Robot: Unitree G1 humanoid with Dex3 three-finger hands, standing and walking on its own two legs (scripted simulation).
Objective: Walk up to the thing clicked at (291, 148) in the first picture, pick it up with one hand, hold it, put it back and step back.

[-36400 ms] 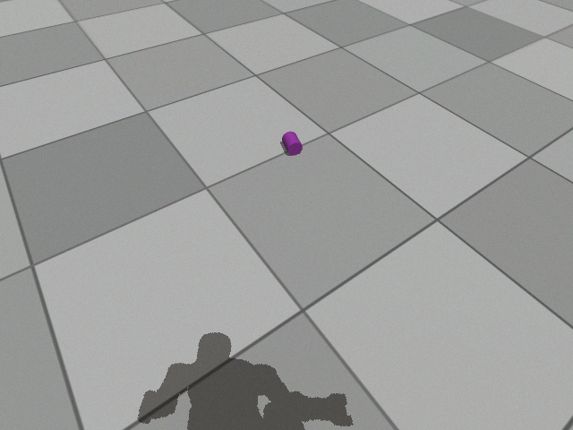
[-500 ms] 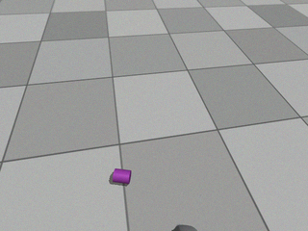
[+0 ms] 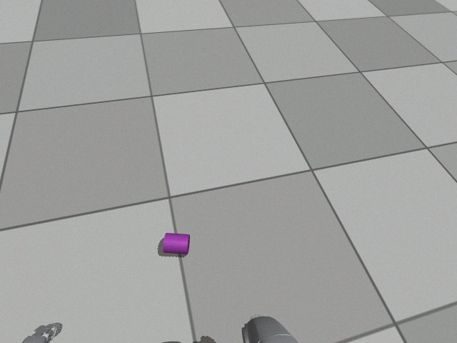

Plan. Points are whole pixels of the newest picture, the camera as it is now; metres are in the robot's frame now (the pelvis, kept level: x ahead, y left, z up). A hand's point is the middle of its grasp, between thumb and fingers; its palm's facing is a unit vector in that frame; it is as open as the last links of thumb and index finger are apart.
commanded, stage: walk up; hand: left
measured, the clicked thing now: (176, 243) +0.57 +0.16 -0.72
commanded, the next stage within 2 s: none
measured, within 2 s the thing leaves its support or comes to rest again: neither
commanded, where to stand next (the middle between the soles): +0.17 -0.06 m, yaw -1 degrees
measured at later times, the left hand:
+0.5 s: hand out of the picture +0.09 +0.29 -0.16, palm faces -0.04 -0.93 -0.36, open 7.4 cm
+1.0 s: hand out of the picture +0.04 +0.26 -0.12, palm faces -0.02 -0.90 -0.44, open 7.4 cm
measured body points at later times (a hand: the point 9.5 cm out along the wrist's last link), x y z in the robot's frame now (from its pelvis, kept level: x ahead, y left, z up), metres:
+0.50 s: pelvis +0.02 +0.02 -0.01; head +0.04 +0.04 +0.44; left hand +0.09 +0.34 -0.14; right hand +0.09 -0.30 -0.11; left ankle +0.11 +0.13 -0.73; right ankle -0.02 -0.13 -0.72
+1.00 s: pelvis +0.04 -0.03 +0.01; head +0.02 -0.05 +0.46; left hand +0.04 +0.31 -0.09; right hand +0.06 -0.37 -0.11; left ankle +0.10 +0.10 -0.67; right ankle +0.02 -0.14 -0.72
